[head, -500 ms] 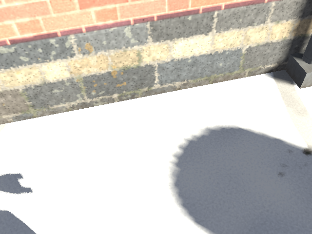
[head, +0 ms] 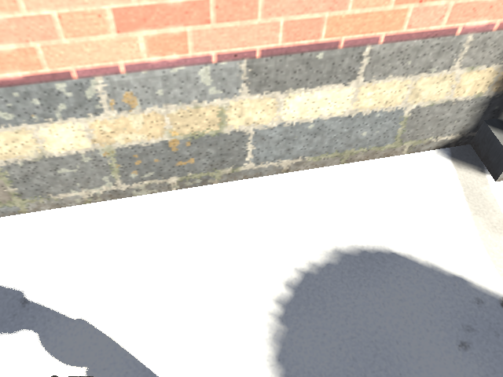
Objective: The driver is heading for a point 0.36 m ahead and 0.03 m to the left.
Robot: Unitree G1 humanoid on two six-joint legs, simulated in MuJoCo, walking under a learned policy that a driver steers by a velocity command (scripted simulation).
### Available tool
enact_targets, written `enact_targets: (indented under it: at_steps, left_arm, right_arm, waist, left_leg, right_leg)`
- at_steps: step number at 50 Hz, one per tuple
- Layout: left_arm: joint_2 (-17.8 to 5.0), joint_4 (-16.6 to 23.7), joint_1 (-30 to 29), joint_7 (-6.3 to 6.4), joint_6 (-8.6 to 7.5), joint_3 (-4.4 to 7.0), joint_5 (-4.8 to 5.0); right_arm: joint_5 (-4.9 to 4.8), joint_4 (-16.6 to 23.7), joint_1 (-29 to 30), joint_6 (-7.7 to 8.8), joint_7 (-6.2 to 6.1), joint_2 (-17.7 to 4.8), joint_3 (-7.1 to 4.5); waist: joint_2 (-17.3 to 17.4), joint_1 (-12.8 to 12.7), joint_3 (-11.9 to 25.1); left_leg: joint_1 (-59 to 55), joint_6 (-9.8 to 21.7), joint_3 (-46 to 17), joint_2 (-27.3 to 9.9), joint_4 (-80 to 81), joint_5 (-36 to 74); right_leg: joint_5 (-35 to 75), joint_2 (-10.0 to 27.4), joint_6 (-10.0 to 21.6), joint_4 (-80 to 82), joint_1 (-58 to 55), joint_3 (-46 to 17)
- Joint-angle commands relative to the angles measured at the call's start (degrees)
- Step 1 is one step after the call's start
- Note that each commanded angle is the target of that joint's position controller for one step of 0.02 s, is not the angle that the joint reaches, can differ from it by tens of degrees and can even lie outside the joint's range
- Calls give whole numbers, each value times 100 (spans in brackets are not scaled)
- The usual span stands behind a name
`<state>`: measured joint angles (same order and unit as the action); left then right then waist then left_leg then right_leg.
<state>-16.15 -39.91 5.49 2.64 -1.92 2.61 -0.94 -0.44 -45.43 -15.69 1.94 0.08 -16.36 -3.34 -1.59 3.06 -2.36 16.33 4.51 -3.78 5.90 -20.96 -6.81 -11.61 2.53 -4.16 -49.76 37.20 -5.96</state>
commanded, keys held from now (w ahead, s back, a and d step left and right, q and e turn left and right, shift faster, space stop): q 0.42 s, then no key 0.16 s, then e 0.42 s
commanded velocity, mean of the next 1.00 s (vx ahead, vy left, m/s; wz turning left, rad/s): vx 0.03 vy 0.00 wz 0.21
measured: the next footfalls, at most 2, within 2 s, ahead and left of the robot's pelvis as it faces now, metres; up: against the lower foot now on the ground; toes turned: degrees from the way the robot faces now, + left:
right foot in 0.18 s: +0.16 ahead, -0.14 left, +0.00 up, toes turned +12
left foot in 0.58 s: +0.06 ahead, +0.12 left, +0.00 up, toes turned +19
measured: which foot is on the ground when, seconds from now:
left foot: down 0.00-0.16, up 0.18-0.56, down 0.58-1.00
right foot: up 0.00-0.16, down 0.18-0.58, up 0.60-1.00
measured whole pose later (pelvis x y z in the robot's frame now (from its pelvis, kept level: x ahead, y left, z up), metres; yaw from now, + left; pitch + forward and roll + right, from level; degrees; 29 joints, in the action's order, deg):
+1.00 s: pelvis +0.05 +0.01 -0.01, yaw +11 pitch +1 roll +1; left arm -16.6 -43.4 11.8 0.9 3.3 3.7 1.2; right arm 0.5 -41.4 -6.8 -1.8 -2.0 -14.6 -3.3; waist -0.1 -0.4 -2.6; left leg 13.1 2.2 8.7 -1.5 -26.9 -14.6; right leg -26.5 2.9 -4.4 -46.5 20.3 1.5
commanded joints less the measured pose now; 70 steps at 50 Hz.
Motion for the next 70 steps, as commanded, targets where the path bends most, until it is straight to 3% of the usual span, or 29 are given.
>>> enact_targets:
  at_steps: [1,5,7,8,9,10,11,12,13,16,23,27,28,29,30,31,32,34,36,42,47,53,54,55,56,57,59,61,70]
  left_arm:
    - [-378,285,184,4,49,93,42]
    - [-530,401,-85,-56,-40,144,98]
    - [-566,309,275,-95,-134,189,116]
    - [-720,265,457,-86,-173,235,74]
    - [-1076,334,546,-30,-144,303,-23]
    - [-1184,306,542,-53,-52,338,-195]
    - [-890,363,557,-66,-48,289,-104]
    - [-594,437,364,-58,-45,209,-57]
    - [-513,478,132,-62,-14,184,-25]
    - [-604,427,19,-27,79,196,-12]
    - [-972,265,193,-10,192,343,59]
    - [-1004,131,118,-85,200,324,255]
    - [-826,-23,412,-107,191,266,266]
    - [-442,-33,631,-165,167,142,59]
    - [-185,172,516,-193,136,33,-117]
    - [-575,169,194,-131,160,146,5]
    - [-689,37,271,-124,210,202,130]
    - [-670,-300,596,-66,330,249,101]
    - [-659,-415,793,-56,358,269,143]
    - [-560,-132,468,-61,387,225,214]
    - [-481,29,507,-135,437,198,203]
    - [-514,81,909,-336,481,256,212]
    - [-718,69,1026,-303,479,331,167]
    - [-1341,144,1177,-202,469,499,160]
    - [-1708,296,1201,-234,368,541,-7]
    - [-1461,357,1136,-280,230,474,-81]
    - [-1208,416,495,-249,109,407,72]
    - [-882,482,250,-179,127,261,163]
    - [-503,222,249,-144,150,36,-70]
  right_arm:
    - [-64,466,235,-47,-125,-1017,-261]
    - [-55,529,170,-215,-177,-1012,-280]
    - [-122,668,432,-279,-211,-911,-249]
    - [-122,732,384,-296,-228,-729,-194]
    - [-6,775,71,-303,-220,-362,-92]
    - [-46,952,-152,-255,-214,-451,-122]
    - [24,831,-359,-228,-195,-939,-238]
    - [-45,736,-276,-281,-184,-1157,-344]
    - [-71,658,-255,-384,-212,-1084,-366]
    - [-85,843,-9,-536,-190,-673,-265]
    - [-31,1310,529,-512,-26,-446,-137]
    - [3,1165,73,-517,41,-477,-184]
    - [27,1118,-23,-510,28,-582,-212]
    - [47,1176,-100,-507,-44,-968,-292]
    - [154,1356,205,-484,-81,-1179,-254]
    - [315,1304,115,-365,-50,-814,-164]
    - [343,1186,341,-260,-21,-573,-76]
    - [218,1082,782,-128,-22,-414,-29]
    - [230,991,909,-78,-74,-331,5]
    - [128,811,682,-251,-257,-664,-169]
    - [114,764,887,-308,-244,-771,-257]
    - [-77,656,1101,-371,-238,-931,-344]
    - [-90,524,819,-361,-220,-799,-326]
    - [118,599,783,-332,-182,-482,-245]
    - [205,974,1390,-302,-218,-416,-195]
    - [145,970,1548,-303,-231,-649,-273]
    - [40,754,1220,-326,-256,-755,-349]
    - [97,586,927,-336,-275,-784,-371]
    - [24,401,849,-302,-162,-416,-159]
  waist:
    - [668,-252,752]
    - [891,-181,710]
    - [958,-456,754]
    - [803,-465,860]
    - [-257,-266,1229]
    - [-1556,-73,1098]
    - [-1222,-160,1200]
    - [-748,-169,1075]
    - [-460,-105,936]
    - [-605,-160,659]
    - [-903,-453,905]
    - [-821,-177,825]
    - [-573,-171,785]
    - [592,-333,941]
    - [1857,-438,836]
    - [1392,-48,983]
    - [1157,-209,745]
    - [1107,-360,514]
    - [1017,-454,438]
    - [810,-126,381]
    - [795,-168,479]
    - [892,-511,714]
    - [548,-514,693]
    - [-832,-396,713]
    - [-1557,-628,630]
    - [-693,-758,802]
    - [-271,-357,519]
    - [-414,-219,596]
    - [-652,-442,468]
  left_leg:
    - [14,870,-1264,-1394,366,1245]
    - [-288,802,-1876,-1371,-38,823]
    - [-387,568,-2077,-1165,-469,947]
    - [-145,304,-1981,-913,-850,509]
    - [503,-31,-1278,-385,-2086,-1347]
    - [1810,-339,-451,274,-3068,-3307]
    - [1994,-592,-486,-142,-4242,-3178]
    - [2028,-735,-480,-268,-4730,-2756]
    - [2030,-864,-410,-360,-4906,-2422]
    - [1861,-1052,-19,-440,-4721,-1744]
    - [833,-885,416,-709,-2727,-1592]
    - [-243,-420,688,-468,-735,-588]
    - [-844,-264,576,-439,-129,-19]
    - [-1692,29,-753,-1454,87,1257]
    - [-1509,982,-1886,-2698,68,2486]
    - [-857,1413,-1837,-2769,265,1703]
    - [-614,1174,-1358,-2385,357,1090]
    - [-484,719,-726,-1957,367,843]
    - [-354,684,-327,-1839,325,1426]
    - [-1203,1024,-495,-2320,233,1360]
    - [-1203,1110,-248,-2462,183,1836]
    - [-1000,566,405,-2332,-520,1647]
    - [-553,129,733,-2059,-1035,789]
    - [824,-482,1352,-1436,-2534,-947]
    - [2064,-812,902,-535,-3779,-3258]
    - [2201,-801,173,-642,-4593,-3280]
    - [2264,-730,-44,-814,-4597,-2197]
    - [1979,-847,16,-798,-4615,-1532]
    - [555,-1024,170,-1045,-2251,-952]
  right_leg:
    - [415,-184,-61,608,-856,12]
    - [-134,-432,-18,1473,-1183,-41]
    - [331,-435,140,2556,-1811,37]
    - [1004,-9,317,3009,-2461,-118]
    - [2378,1287,820,2889,-3368,-1110]
    - [3517,2158,1850,2950,-3681,-2413]
    - [3444,2330,2168,2949,-3626,-2519]
    - [3214,1941,1964,2847,-3467,-1780]
    - [2845,1548,1696,2815,-3280,-1201]
    - [2590,1123,1579,3018,-2797,-336]
    - [2318,1405,1739,3043,-2886,131]
    - [1750,1326,1450,2560,-2646,229]
    - [1224,1115,1096,2258,-2259,433]
    - [-247,619,498,1170,-1392,974]
    - [-2449,60,79,358,-434,1063]
    - [-2536,229,22,-343,-724,488]
    - [-2213,262,39,-577,-854,342]
    - [-1526,247,-25,-652,-939,248]
    - [-1171,88,-107,-749,-1234,148]
    - [-1512,121,-192,-351,-745,367]
    - [-1585,131,-72,100,-1099,656]
    - [-316,-162,461,2058,-2287,1114]
    - [512,-178,683,2650,-2832,827]
    - [2314,939,1163,2948,-3763,-800]
    - [3407,2123,2388,3035,-3685,-2431]
    - [2969,2015,2585,3153,-3593,-2209]
    - [2112,1297,1909,3115,-3351,-1322]
    - [2493,1035,1710,3095,-3224,-927]
    - [1464,768,1593,3276,-2911,-347]
Keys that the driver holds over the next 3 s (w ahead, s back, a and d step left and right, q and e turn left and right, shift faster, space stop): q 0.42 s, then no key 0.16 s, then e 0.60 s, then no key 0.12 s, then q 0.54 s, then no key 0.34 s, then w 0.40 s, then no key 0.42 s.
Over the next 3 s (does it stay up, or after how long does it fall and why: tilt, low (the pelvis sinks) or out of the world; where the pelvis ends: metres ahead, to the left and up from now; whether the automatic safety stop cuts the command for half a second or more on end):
stays up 0.26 0.00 -0.02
